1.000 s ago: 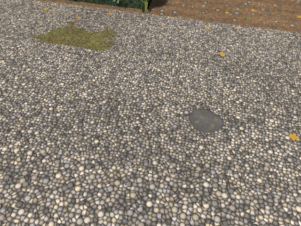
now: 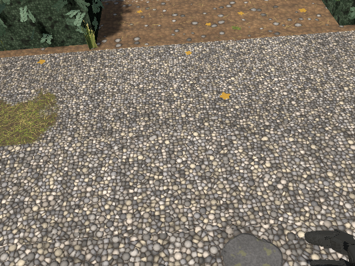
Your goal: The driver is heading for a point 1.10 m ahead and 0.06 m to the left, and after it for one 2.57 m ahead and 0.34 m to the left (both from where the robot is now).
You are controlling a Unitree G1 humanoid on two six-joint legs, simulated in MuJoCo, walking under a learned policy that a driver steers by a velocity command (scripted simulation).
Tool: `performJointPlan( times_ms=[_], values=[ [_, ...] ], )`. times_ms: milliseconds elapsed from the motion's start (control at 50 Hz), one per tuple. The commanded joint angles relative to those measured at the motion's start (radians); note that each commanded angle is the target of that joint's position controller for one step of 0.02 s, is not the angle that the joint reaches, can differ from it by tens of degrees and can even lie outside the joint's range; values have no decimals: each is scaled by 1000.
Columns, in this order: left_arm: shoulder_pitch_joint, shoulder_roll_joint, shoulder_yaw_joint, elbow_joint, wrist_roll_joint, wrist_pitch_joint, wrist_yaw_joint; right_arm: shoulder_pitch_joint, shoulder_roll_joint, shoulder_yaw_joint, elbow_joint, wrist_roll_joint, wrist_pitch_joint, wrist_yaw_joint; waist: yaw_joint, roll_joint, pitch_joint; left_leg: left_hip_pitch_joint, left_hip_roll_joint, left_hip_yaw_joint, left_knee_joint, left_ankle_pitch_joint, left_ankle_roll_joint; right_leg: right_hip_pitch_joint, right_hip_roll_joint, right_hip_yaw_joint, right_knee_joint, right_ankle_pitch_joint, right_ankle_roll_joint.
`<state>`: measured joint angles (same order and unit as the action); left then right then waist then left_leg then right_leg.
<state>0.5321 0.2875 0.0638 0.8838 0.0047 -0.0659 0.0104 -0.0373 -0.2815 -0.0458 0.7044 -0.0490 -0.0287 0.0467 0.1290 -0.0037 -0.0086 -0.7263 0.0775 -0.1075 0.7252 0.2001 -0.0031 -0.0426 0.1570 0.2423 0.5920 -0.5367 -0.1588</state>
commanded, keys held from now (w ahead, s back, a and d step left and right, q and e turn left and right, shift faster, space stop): w+e+shift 0.06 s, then e+shift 0.12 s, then shift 0.12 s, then q+shift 0.64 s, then e+shift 0.06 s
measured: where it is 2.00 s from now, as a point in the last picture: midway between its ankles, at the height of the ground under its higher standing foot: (226, 219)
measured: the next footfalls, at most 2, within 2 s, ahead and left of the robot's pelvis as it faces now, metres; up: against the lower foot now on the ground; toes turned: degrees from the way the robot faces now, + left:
left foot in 0.18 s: +0.34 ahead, +0.17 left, -0.18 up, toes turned -13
right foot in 0.50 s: +0.52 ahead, -0.03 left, -0.18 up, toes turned -13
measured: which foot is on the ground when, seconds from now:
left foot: up 0.00-0.16, down 0.18-0.52, up 0.54-0.86, down 0.88-1.00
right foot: down 0.00-0.16, up 0.18-0.48, down 0.50-0.86, up 0.88-1.00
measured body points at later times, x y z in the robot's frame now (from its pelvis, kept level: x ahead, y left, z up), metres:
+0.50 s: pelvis +0.38 +0.08 -0.17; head +0.43 +0.06 +0.28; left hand +0.68 +0.19 -0.25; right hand +0.20 -0.12 -0.30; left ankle +0.30 +0.18 -0.89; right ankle +0.48 -0.02 -0.89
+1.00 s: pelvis +0.43 +0.15 -0.16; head +0.45 +0.19 +0.28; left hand +0.56 +0.44 -0.28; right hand +0.59 -0.13 -0.24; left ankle +0.45 +0.23 -0.90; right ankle +0.48 -0.01 -0.83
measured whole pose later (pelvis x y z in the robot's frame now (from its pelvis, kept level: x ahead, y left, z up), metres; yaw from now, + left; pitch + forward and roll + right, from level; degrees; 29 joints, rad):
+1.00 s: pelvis +0.43 +0.15 -0.16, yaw +9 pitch +1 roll -2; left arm 0.12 0.32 0.07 0.72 0.02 0.05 0.02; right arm 0.26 -0.30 -0.06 0.63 -0.01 0.09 0.00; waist -0.02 -0.06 0.03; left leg -0.34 -0.05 -0.04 0.59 -0.26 0.06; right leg -0.56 -0.04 0.00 1.06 -0.41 0.06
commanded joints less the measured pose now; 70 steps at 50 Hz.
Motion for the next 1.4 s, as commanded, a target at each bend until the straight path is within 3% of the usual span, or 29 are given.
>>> performJointPlan(
  times_ms=[20,100,140,160,180,200,220,240,260,280,300,360,480,500,520,540,560,620,700,820,860,880,900,920,960,1000,1040,1140,1400],
  values=[
    [22,144,27,-35,6,1,7,-105,-40,-7,-91,17,-18,12,-3,-85,37,219,-104,100,-45,139,18,-240,-122,190,-28,399,-84],
    [-27,152,36,-63,36,7,31,-25,-72,-12,-100,12,-84,-31,-25,-58,81,302,-101,65,-325,90,-14,-97,-74,213,250,595,-15],
    [-74,149,38,-39,11,15,44,346,-78,-29,-5,20,-96,-62,-227,-20,-87,740,-16,5,-562,564,-24,-168,22,121,749,488,25],
    [-169,145,42,-68,-6,27,51,541,-111,-45,88,38,-79,-66,-316,10,-117,994,96,-80,-647,734,-9,-342,59,34,991,34,59],
    [-230,111,35,-116,-27,44,59,612,-174,-64,125,22,-54,-55,-335,3,-82,1099,183,-72,-461,827,-10,-508,83,-26,1249,-253,78],
    [-28,57,19,-176,-78,45,53,595,-172,-35,96,-21,-69,-37,-174,191,-217,1427,340,-81,3,1438,-20,-802,3,-96,1289,-348,92],
    [40,59,3,-140,-75,42,59,598,-133,-38,82,-19,-68,-28,-206,317,-325,1578,410,-165,73,1359,75,-1017,-50,-109,1314,-275,107],
    [-23,50,-2,-105,-16,45,56,596,-78,-29,69,-5,-64,-30,-241,200,-315,1370,344,-139,-23,1049,74,-983,-89,-132,1306,-181,107],
    [-113,84,7,-155,21,44,42,499,-154,-43,53,2,-82,-53,-207,298,-347,1216,397,-313,-191,446,193,-993,-98,-131,1215,17,108],
    [-215,102,6,-175,49,54,19,426,-126,-33,71,26,-89,-68,-146,150,-175,906,358,-299,-301,413,207,-904,-158,-126,993,111,119],
    [-295,106,9,-180,54,66,-16,431,-57,-1,111,36,-84,-68,-136,24,-40,662,245,-146,-360,481,173,-752,-167,-135,779,149,130],
    [-254,-13,-40,-194,35,56,-45,392,-23,18,153,29,-92,-55,-59,203,-46,425,115,-8,-360,680,150,-445,-132,-171,338,404,108],
    [-336,35,-61,-148,43,34,-12,462,-76,10,175,85,-46,-47,-56,47,-29,467,17,-54,-197,455,59,-90,-95,-235,-79,693,59],
    [-307,106,-43,-153,53,24,2,495,-109,2,154,84,-42,-47,-47,-30,-75,394,-15,-46,-21,228,28,59,-222,-129,-83,1084,17],
    [-238,162,-24,-168,47,34,9,592,-64,4,116,93,-35,-54,-40,-220,-260,240,-89,2,320,-479,-4,303,-545,71,30,1634,-129],
    [-227,102,-27,-198,-4,48,-1,629,-91,-5,111,96,-10,-74,-33,-174,-430,196,-147,46,553,-972,5,364,-685,165,35,1771,-222],
    [-282,55,-34,-219,-17,52,2,610,-121,-21,121,66,15,-83,-52,1,-350,165,-123,46,601,-916,10,239,-641,99,-37,1584,-212],
    [-439,24,-36,-226,-3,48,34,559,-46,-23,86,40,78,-77,-153,-80,-79,166,-58,86,513,-753,-21,-84,-496,-108,-206,1089,-114],
    [-518,23,-26,-245,20,34,28,545,-11,-29,42,51,130,-62,-217,-129,-78,345,-48,133,351,-587,-30,-315,-439,-290,-246,802,-45],
    [-484,97,14,-227,20,60,17,359,-53,-39,-78,52,139,-16,-172,-166,-74,452,-53,191,57,-545,21,-307,-502,-333,-192,400,50],
    [-453,112,28,-213,15,84,11,418,-71,-49,-68,36,125,-13,-209,-40,-52,589,-70,128,-162,-504,62,-392,-445,-394,15,190,137],
    [-392,74,25,-217,13,107,1,416,-176,-67,-86,24,108,-24,-194,287,27,585,133,-231,-389,-355,122,-564,-307,-486,303,-63,220],
    [-471,44,8,-301,18,116,4,433,-318,-97,-126,26,101,-35,-204,338,33,575,291,-556,-437,-40,267,-756,-155,-323,459,-187,256],
    [-540,57,1,-310,17,117,6,464,-311,-108,-109,24,103,-49,-239,244,3,581,249,-517,-448,-225,299,-773,-183,-207,538,-115,244],
    [-489,98,13,-274,-1,100,12,300,-231,-79,-143,29,114,-62,-150,176,11,554,144,-325,-454,-361,227,-725,-206,-185,508,139,224],
    [-383,124,20,-201,16,111,10,234,-145,-45,-166,48,104,-58,-125,162,-63,568,98,-198,-432,-150,188,-606,-200,-216,546,210,224],
    [-330,102,12,-169,17,125,-13,291,-94,-21,-135,49,85,-43,-129,107,-115,617,82,-174,-515,-444,161,-549,-205,-231,505,257,221],
    [-365,134,34,-152,-3,123,-55,338,-166,-34,-84,26,48,-44,-177,127,46,692,153,-155,-608,-697,108,-709,-119,-95,428,348,182],
    [-371,103,34,-172,18,112,-86,321,-132,-31,25,14,-34,-58,-158,67,101,782,211,86,-574,-483,163,-840,-229,-139,473,444,160]
  ],
)
Over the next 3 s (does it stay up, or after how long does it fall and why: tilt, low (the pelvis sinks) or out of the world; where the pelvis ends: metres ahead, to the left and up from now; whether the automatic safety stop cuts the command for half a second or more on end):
stays up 1.77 -0.06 -0.55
